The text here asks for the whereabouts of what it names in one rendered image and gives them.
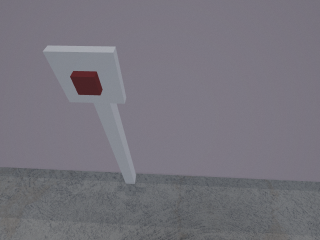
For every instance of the button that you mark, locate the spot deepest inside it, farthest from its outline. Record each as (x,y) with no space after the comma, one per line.
(86,82)

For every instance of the panel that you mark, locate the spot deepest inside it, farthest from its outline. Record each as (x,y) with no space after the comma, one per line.
(103,60)

